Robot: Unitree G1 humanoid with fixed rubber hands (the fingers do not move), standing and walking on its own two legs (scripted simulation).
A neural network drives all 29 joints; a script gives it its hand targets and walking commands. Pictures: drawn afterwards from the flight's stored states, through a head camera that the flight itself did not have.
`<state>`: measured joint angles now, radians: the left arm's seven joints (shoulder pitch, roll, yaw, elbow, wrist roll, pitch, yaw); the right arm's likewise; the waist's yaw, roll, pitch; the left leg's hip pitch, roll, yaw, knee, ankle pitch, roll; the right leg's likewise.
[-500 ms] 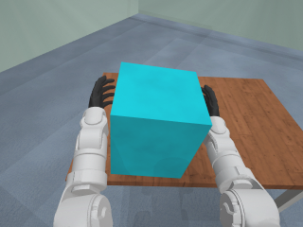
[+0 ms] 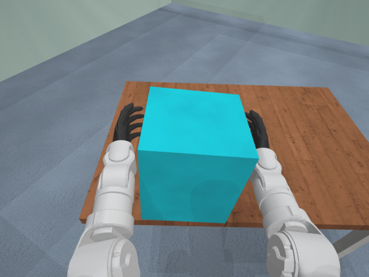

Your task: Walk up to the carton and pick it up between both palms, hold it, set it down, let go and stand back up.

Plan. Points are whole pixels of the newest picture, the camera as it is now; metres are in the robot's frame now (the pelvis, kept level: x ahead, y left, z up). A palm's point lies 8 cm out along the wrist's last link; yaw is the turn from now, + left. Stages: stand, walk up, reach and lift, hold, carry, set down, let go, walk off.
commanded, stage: set down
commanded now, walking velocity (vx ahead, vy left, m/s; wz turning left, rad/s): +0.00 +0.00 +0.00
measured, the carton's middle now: (189, 157) +0.40 +0.00 +0.05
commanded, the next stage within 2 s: none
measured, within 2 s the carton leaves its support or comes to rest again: rests again in 1.58 s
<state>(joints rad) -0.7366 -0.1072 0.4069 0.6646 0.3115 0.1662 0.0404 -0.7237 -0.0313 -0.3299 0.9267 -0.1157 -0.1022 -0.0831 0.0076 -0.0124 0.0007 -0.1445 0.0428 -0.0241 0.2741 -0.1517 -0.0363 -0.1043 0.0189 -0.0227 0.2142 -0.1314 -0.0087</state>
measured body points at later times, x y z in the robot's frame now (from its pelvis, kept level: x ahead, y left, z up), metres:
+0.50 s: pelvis +0.00 +0.00 +0.00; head +0.04 +0.01 +0.45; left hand +0.42 +0.13 +0.08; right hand +0.42 -0.17 +0.07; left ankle -0.01 +0.14 -0.75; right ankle -0.01 -0.11 -0.75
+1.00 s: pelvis +0.00 +0.00 +0.00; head +0.05 +0.01 +0.45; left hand +0.42 +0.14 +0.06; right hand +0.41 -0.17 +0.06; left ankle -0.01 +0.14 -0.75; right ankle -0.01 -0.11 -0.75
